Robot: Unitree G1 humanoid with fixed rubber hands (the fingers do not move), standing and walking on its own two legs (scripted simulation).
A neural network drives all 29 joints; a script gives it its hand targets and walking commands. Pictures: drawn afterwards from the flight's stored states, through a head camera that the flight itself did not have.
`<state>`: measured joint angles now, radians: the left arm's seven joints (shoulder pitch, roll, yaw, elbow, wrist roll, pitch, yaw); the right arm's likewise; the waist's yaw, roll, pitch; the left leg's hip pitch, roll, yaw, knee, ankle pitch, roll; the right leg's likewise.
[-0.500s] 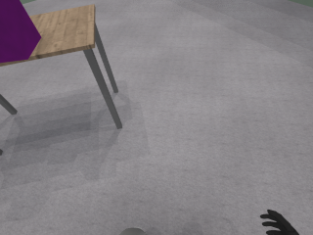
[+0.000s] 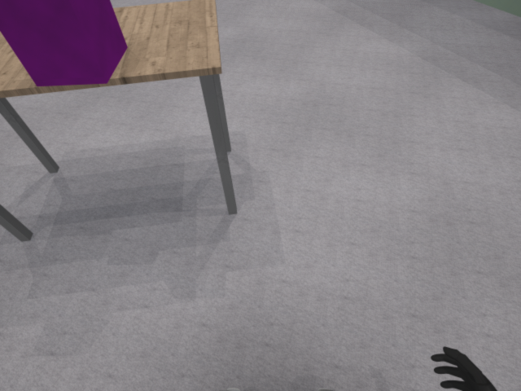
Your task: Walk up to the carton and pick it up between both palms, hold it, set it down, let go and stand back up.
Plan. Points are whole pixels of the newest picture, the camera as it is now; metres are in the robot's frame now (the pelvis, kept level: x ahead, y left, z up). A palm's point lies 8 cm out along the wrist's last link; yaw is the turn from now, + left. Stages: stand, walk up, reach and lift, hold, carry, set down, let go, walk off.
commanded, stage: walk up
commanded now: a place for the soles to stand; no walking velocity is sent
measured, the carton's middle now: (63, 21) +0.99 +0.50 +0.14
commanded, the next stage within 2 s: none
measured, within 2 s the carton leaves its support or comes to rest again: neither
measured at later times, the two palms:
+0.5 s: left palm out of the picture +0.11 +0.49 -0.05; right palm (374, 349) +0.20 -0.18 -0.08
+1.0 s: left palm out of the picture +0.10 +0.57 -0.06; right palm (306, 294) +0.30 -0.08 -0.09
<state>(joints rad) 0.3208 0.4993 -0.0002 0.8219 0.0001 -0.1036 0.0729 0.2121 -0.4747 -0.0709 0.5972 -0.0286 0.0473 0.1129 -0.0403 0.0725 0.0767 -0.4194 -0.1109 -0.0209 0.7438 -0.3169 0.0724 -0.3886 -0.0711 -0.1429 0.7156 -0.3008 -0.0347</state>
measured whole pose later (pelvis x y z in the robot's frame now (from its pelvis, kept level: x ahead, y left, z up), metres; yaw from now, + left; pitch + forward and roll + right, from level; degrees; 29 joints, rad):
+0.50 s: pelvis +0.06 +0.13 +0.01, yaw +8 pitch +1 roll +0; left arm 0.30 0.51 0.00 0.80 0.00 -0.10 0.07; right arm 0.27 -0.48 -0.07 0.63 -0.03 0.01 0.09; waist -0.06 0.07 0.08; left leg -0.38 -0.09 -0.02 0.69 -0.32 0.07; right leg -0.53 -0.12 -0.09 1.07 -0.47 -0.01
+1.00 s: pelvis +0.12 +0.21 -0.01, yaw +12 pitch -1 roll -1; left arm 0.35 0.51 0.00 0.81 0.00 -0.11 0.07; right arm 0.27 -0.49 -0.07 0.63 -0.03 0.03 0.09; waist 0.00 0.08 0.08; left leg -0.47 0.02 -0.02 0.77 -0.38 0.06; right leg -0.36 -0.17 -0.10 0.78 -0.40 -0.02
